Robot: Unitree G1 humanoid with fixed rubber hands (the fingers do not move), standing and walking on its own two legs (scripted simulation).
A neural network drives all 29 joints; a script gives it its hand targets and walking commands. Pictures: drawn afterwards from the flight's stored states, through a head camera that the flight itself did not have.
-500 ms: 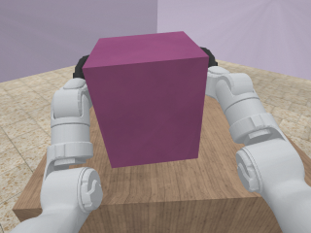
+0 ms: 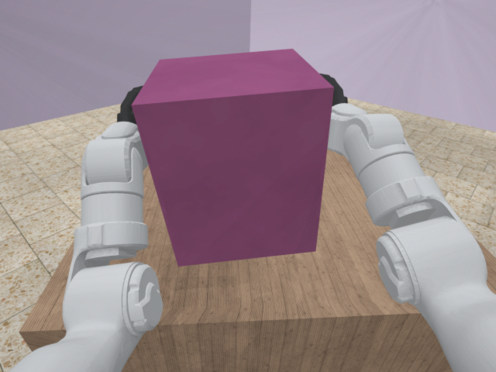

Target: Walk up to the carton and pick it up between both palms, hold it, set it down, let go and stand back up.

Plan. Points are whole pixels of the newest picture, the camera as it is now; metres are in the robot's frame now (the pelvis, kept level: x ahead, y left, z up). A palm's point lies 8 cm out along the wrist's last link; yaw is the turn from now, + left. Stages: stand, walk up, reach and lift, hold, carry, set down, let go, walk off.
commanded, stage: hold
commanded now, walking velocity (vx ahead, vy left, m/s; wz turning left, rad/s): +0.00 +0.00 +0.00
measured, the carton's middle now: (237, 154) +0.37 +0.01 +0.27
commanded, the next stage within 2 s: set down in 0.08 s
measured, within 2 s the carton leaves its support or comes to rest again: neither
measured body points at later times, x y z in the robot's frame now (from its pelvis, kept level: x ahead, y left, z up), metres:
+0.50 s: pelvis +0.00 +0.00 +0.00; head -0.07 +0.04 +0.44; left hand +0.41 +0.15 +0.29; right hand +0.40 -0.16 +0.30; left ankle +0.03 +0.11 -0.75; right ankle -0.03 -0.10 -0.75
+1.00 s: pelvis +0.01 +0.00 +0.00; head -0.05 +0.03 +0.45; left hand +0.42 +0.15 +0.26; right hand +0.40 -0.16 +0.23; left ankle +0.03 +0.11 -0.75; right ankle -0.03 -0.10 -0.75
